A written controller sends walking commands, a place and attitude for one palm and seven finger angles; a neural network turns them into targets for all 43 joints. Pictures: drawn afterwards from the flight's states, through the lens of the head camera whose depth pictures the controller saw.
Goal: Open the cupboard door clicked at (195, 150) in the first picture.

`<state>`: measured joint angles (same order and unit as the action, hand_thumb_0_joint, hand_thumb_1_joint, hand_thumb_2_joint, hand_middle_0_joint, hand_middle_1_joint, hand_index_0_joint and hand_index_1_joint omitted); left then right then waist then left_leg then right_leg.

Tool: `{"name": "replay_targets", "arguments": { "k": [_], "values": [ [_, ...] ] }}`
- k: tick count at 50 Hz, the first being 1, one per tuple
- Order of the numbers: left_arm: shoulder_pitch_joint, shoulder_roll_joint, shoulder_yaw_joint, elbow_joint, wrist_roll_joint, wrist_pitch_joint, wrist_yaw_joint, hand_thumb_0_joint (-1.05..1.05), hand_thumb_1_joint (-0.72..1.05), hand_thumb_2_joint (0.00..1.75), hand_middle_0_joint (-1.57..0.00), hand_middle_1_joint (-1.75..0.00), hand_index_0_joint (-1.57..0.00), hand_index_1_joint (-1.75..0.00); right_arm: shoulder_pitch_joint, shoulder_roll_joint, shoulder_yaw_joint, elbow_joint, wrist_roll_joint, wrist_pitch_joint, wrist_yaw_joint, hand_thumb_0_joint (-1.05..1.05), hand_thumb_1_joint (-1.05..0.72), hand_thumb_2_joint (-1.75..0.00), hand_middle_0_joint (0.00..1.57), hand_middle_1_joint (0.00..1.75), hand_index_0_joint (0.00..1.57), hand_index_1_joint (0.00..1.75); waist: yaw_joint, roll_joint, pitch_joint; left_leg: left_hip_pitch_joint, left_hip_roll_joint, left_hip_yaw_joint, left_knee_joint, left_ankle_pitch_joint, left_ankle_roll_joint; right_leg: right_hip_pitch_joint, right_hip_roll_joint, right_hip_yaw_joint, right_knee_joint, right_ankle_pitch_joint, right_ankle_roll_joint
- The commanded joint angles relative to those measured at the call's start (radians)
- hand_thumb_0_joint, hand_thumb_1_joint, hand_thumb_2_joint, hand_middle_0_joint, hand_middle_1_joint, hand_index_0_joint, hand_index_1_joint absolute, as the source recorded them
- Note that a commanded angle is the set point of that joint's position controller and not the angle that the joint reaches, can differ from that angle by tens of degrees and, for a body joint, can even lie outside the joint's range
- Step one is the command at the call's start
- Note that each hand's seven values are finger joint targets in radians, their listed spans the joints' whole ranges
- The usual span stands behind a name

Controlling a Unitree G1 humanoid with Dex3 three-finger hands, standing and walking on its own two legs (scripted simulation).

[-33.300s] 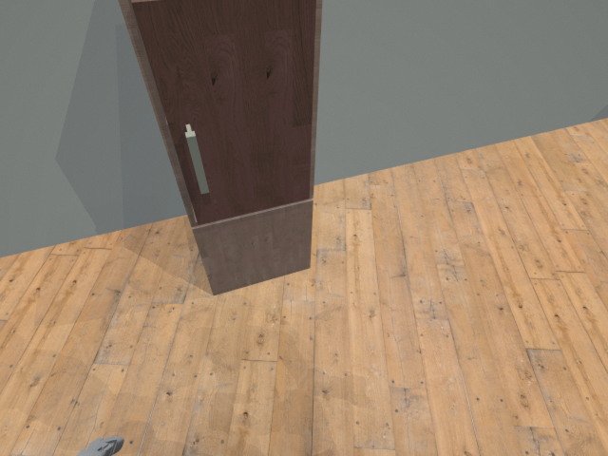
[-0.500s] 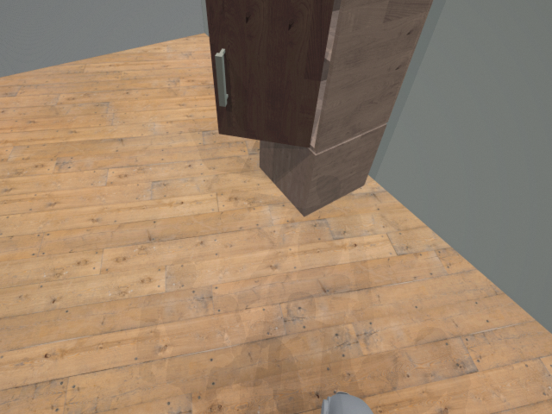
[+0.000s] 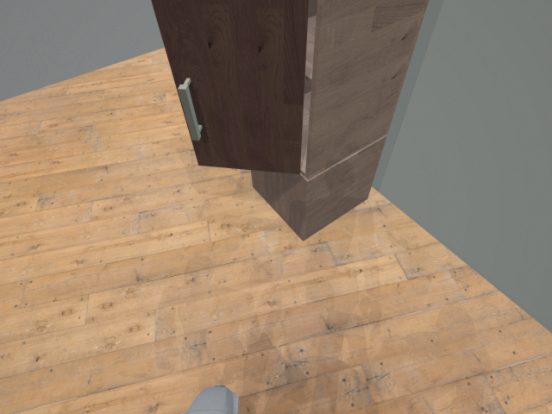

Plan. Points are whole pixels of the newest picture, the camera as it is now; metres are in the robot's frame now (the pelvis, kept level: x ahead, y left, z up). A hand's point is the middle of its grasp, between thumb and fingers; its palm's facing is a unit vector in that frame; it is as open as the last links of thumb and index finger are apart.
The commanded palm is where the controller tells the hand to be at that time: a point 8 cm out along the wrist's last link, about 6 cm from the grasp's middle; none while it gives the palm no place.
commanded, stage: take the last steps up to it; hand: left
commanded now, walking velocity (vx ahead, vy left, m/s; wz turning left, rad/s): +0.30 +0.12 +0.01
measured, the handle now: (192, 110) +0.88 +0.27 -0.10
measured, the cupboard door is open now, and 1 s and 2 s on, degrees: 46 46 46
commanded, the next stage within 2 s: come to a stop and stand still in 0.54 s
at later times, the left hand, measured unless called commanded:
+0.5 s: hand (136, 393) +0.18 +0.26 -0.19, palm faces +0.08 -0.98 -0.16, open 7.4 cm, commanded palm none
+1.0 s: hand (168, 285) +0.38 +0.25 -0.19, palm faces -0.01 -0.99 -0.16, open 7.3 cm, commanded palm none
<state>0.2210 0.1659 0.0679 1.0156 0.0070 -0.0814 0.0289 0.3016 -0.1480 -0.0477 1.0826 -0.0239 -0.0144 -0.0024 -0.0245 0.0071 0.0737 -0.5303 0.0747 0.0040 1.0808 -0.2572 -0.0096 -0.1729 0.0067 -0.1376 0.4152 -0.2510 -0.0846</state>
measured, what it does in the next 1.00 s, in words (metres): walks ahead: left foot, then right foot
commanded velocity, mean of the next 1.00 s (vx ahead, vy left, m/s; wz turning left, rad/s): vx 0.06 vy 0.06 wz -0.02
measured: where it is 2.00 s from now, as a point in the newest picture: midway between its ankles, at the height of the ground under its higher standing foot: (257, 393)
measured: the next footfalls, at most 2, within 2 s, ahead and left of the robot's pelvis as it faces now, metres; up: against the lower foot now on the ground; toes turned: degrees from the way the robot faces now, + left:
left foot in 0.32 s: +0.31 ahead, +0.20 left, +0.00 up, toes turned +2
right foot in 0.74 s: +0.31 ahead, -0.02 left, +0.00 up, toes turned -4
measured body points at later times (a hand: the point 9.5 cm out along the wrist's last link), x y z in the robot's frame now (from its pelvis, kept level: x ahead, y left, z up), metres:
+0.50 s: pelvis +0.20 +0.09 -0.01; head +0.23 +0.10 +0.44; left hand +0.18 +0.31 -0.17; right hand +0.28 -0.14 -0.15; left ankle +0.22 +0.16 -0.74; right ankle +0.15 -0.03 -0.66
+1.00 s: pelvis +0.28 +0.09 -0.01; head +0.30 +0.10 +0.44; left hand +0.38 +0.30 -0.17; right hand +0.25 -0.13 -0.17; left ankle +0.25 +0.19 -0.74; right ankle +0.31 -0.02 -0.74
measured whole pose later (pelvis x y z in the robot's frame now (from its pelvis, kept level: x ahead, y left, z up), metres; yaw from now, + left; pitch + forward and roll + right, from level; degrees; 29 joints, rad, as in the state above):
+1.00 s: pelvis +0.28 +0.09 -0.01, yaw -2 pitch -1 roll +1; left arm 0.12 0.15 0.02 1.02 0.00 0.02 0.04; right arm 0.30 -0.12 -0.03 1.11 -0.01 0.03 -0.03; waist -0.03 -0.04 0.06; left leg -0.18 0.01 0.11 0.54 -0.34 0.01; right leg -0.31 -0.05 -0.10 0.58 -0.25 -0.02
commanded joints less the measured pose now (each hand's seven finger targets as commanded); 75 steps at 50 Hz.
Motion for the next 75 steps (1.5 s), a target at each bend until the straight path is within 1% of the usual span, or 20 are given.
{"name": "replay_targets", "arguments": {
  "k": [1, 10, 14, 16, 17, 21, 32, 36, 38, 42, 46, 49, 52, 55, 56, 58, 59, 64, 67, 75],
  "values": [
    [0.145, 0.075, -0.001, 0.022, 0.006, -0.02, -0.016, 0.0, 0.9, 0.9, -0.2, -0.3, -0.2, -0.3, 0.031, -0.007, -0.002, -0.042, 0.0, -0.004, 0.016, 0.0, -0.9, -0.9, 0.2, 0.3, 0.2, 0.3, 0.027, -0.095, -0.024, -0.043, 0.027, 0.034, -0.141, 0.103, -0.034, 0.043, -0.261, 0.154, -0.199, 0.427, -0.064],
    [0.246, 0.127, -0.005, 0.09, 0.017, -0.007, -0.009, 0.0, 0.9, 0.9, -0.2, -0.3, -0.2, -0.3, -0.262, -0.059, 0.0, -0.138, 0.006, -0.026, 0.037, 0.0, -0.9, -0.9, 0.2, 0.3, 0.2, 0.3, 0.088, -0.168, 0.044, -0.025, -0.023, 0.084, -0.426, 0.074, -0.007, 0.182, -0.316, 0.157, -0.142, 0.556, -0.044],
    [0.209, 0.136, -0.001, 0.084, 0.012, 0.002, -0.006, 0.0, 0.9, 0.9, -0.2, -0.3, -0.2, -0.3, -0.011, -0.129, -0.015, -0.062, -0.005, -0.042, 0.014, 0.0, -0.9, -0.9, 0.2, 0.3, 0.2, 0.3, -0.048, -0.09, -0.09, 0.439, -0.085, 0.118, -0.627, 0.135, 0.043, 0.059, -0.244, 0.066, 0.22, 0.655, 0.014],
    [0.243, 0.058, -0.019, 0.049, -0.005, 0.004, -0.015, 0.0, 0.9, 0.9, -0.2, -0.3, -0.2, -0.3, 0.203, -0.296, -0.051, -0.026, -0.013, -0.042, -0.01, 0.0, -0.9, -0.9, 0.2, 0.3, 0.2, 0.3, -0.093, 0.269, -0.31, 0.801, 0.307, -0.367, -0.663, 0.46, 0.224, -0.319, -0.028, 0.014, 0.753, -0.32, 0.068],
    [0.188, 0.063, -0.015, 0.025, 0.0, 0.008, -0.007, 0.0, 0.9, 0.9, -0.2, -0.3, -0.2, -0.3, 0.178, -0.282, -0.042, -0.031, -0.003, -0.032, -0.017, 0.0, -0.9, -0.9, 0.2, 0.3, 0.2, 0.3, -0.078, 0.178, -0.275, 0.741, 0.341, -0.348, -0.705, 0.486, 0.264, -0.383, -0.059, 0.108, 0.874, -0.34, 0.046],
    [0.143, 0.033, -0.011, 0.038, 0.017, 0.039, -0.022, 0.0, 0.9, 0.9, -0.2, -0.3, -0.2, -0.3, -0.005, -0.137, 0.003, -0.084, -0.001, -0.056, -0.029, 0.0, -0.9, -0.9, 0.2, 0.3, 0.2, 0.3, 0.017, 0.068, -0.034, 0.359, 0.219, -0.128, -0.823, 0.355, 0.194, -0.364, -0.141, 0.134, 0.838, -0.122, 0.068],
    [0.005, 0.028, -0.018, -0.041, 0.016, 0.065, -0.029, 0.0, 0.9, 0.9, -0.2, -0.3, -0.2, -0.3, 0.057, -0.133, 0.009, -0.039, -0.006, -0.051, -0.027, 0.0, -0.9, -0.9, 0.2, 0.3, 0.2, 0.3, 0.035, 0.057, -0.015, 0.357, 0.185, -0.025, -0.838, 0.405, 0.208, -0.234, -0.094, 0.069, 0.338, -0.02, 0.074],
    [0.11, 0.073, -0.021, -0.004, 0.011, 0.055, -0.012, 0.0, 0.9, 0.9, -0.2, -0.3, -0.2, -0.3, 0.041, -0.117, 0.025, -0.019, 0.006, -0.038, -0.04, 0.0, -0.9, -0.9, 0.2, 0.3, 0.2, 0.3, 0.095, -0.071, -0.066, 0.283, 0.097, 0.04, -0.626, 0.435, 0.082, 0.071, -0.1, 0.125, 0.035, 0.315, 0.077],
    [0.124, 0.179, -0.019, 0.018, 0.003, 0.047, 0.001, 0.0, 0.9, 0.9, -0.2, -0.3, -0.2, -0.3, 0.112, -0.089, 0.026, -0.01, 0.025, -0.018, -0.033, 0.0, -0.9, -0.9, 0.2, 0.3, 0.2, 0.3, 0.048, -0.177, -0.151, 0.209, -0.044, 0.071, -0.531, -0.048, -0.014, 0.167, -0.349, 0.348, 0.037, 0.8, -0.08],
    [0.014, 0.168, -0.02, -0.011, 0.003, 0.066, 0.025, 0.0, 0.9, 0.9, -0.2, -0.3, -0.2, -0.3, 0.125, -0.065, 0.017, 0.023, 0.029, 0.029, -0.036, 0.0, -0.9, -0.9, 0.2, 0.3, 0.2, 0.3, 0.024, -0.226, -0.163, 0.25, -0.029, 0.042, -0.441, -0.231, -0.024, 0.112, -0.339, 0.27, 0.046, 0.943, -0.123],
    [-0.026, 0.168, -0.002, -0.018, -0.003, 0.083, 0.027, 0.0, 0.9, 0.9, -0.2, -0.3, -0.2, -0.3, 0.132, -0.061, 0.007, 0.037, 0.022, 0.036, -0.034, 0.0, -0.9, -0.9, 0.2, 0.3, 0.2, 0.3, 0.013, -0.066, -0.152, 0.314, -0.017, 0.053, -0.615, 0.049, -0.026, 0.063, -0.286, 0.224, 0.11, 0.733, -0.06],
    [-0.051, 0.1, -0.008, -0.048, -0.002, 0.111, 0.018, 0.0, 0.9, 0.9, -0.2, -0.3, -0.2, -0.3, 0.055, -0.124, -0.006, -0.014, 0.004, 0.04, -0.037, 0.0, -0.9, -0.9, 0.2, 0.3, 0.2, 0.3, 0.041, 0.166, -0.055, 0.259, 0.159, -0.073, -0.734, 0.376, 0.071, -0.061, -0.089, 0.072, 0.202, 0.124, 0.063],
    [-0.045, 0.065, -0.009, -0.044, 0.007, 0.127, 0.01, 0.0, 0.9, 0.9, -0.2, -0.3, -0.2, -0.3, 0.025, -0.12, -0.004, -0.031, -0.001, 0.026, -0.05, 0.0, -0.9, -0.9, 0.2, 0.3, 0.2, 0.3, 0.039, 0.149, 0.014, 0.234, 0.189, -0.096, -0.785, 0.404, 0.137, -0.123, -0.055, 0.103, 0.339, -0.173, 0.075],
    [0.059, 0.183, -0.044, -0.097, 0.011, 0.102, 0.016, 0.0, 0.9, 0.9, -0.2, -0.3, -0.2, -0.3, -0.045, -0.204, -0.002, -0.148, -0.006, 0.032, -0.029, 0.0, -0.9, -0.9, 0.2, 0.3, 0.2, 0.3, 0.045, 0.175, 0.038, 0.274, 0.1, -0.065, -0.733, 0.365, 0.102, -0.109, -0.04, 0.087, 0.181, -0.16, 0.079],
    [0.132, 0.099, -0.031, -0.102, 0.013, 0.089, 0.016, 0.0, 0.9, 0.9, -0.2, -0.3, -0.2, -0.3, -0.109, -0.169, -0.018, -0.182, -0.007, 0.012, -0.025, 0.0, -0.9, -0.9, 0.2, 0.3, 0.2, 0.3, 0.089, 0.03, -0.07, 0.269, 0.079, -0.026, -0.512, 0.352, 0.068, -0.065, -0.082, 0.118, 0.075, 0.098, 0.079],
    [0.136, 0.177, -0.007, -0.094, 0.02, 0.063, 0.032, 0.0, 0.9, 0.9, -0.2, -0.3, -0.2, -0.3, -0.03, -0.086, -0.019, -0.189, 0.008, 0.001, -0.029, 0.0, -0.9, -0.9, 0.2, 0.3, 0.2, 0.3, 0.045, -0.15, -0.233, 0.155, -0.065, 0.042, -0.361, -0.044, 0.014, 0.186, -0.279, 0.349, 0.109, 0.816, -0.023],
    [0.148, 0.187, -0.008, -0.113, 0.024, 0.057, 0.033, 0.0, 0.9, 0.9, -0.2, -0.3, -0.2, -0.3, -0.031, -0.069, -0.021, -0.212, 0.015, 0.007, -0.028, 0.0, -0.9, -0.9, 0.2, 0.3, 0.2, 0.3, 0.038, -0.163, -0.229, 0.1, -0.089, 0.016, -0.351, -0.196, 0.005, 0.228, -0.313, 0.344, 0.109, 0.888, -0.071],
    [0.035, 0.184, -0.006, -0.174, 0.024, 0.067, 0.037, 0.0, 0.9, 0.9, -0.2, -0.3, -0.2, -0.3, -0.035, -0.091, -0.027, -0.221, 0.014, 0.027, -0.015, 0.0, -0.9, -0.9, 0.2, 0.3, 0.2, 0.3, -0.021, -0.157, -0.113, 0.243, -0.072, 0.019, -0.48, -0.061, 0.021, -0.043, -0.234, 0.271, 0.071, 0.49, -0.05],
    [0.05, 0.167, -0.008, -0.187, 0.011, 0.077, 0.023, 0.0, 0.9, 0.9, -0.2, -0.3, -0.2, -0.3, -0.028, -0.196, -0.037, -0.216, 0.0, 0.002, -0.012, 0.0, -0.9, -0.9, 0.2, 0.3, 0.2, 0.3, -0.001, 0.098, -0.076, 0.34, 0.073, -0.112, -0.625, 0.264, 0.085, -0.183, -0.076, 0.138, 0.127, 0.068, 0.055],
    [0.135, 0.154, -0.022, -0.117, 0.026, 0.084, 0.0, 0.0, 0.9, 0.9, -0.2, -0.3, -0.2, -0.3, -0.111, -0.228, -0.03, -0.247, 0.002, 0.006, -0.009, 0.0, -0.9, -0.9, 0.2, 0.3, 0.2, 0.3, 0.037, 0.066, 0.026, 0.113, 0.076, -0.162, -0.846, -0.284, 0.092, -0.047, -0.062, 0.105, 0.086, -0.019, 0.072]
  ]
}}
